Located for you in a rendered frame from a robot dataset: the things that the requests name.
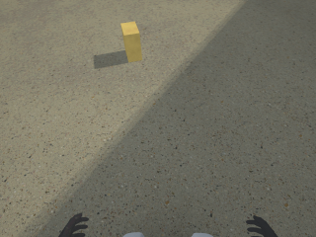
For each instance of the carton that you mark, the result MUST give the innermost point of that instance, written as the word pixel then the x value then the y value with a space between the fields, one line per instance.
pixel 131 40

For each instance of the right robot hand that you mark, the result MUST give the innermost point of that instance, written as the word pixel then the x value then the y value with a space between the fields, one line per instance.
pixel 265 229

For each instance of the left robot hand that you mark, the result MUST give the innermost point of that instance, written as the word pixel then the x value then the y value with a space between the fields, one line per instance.
pixel 72 227

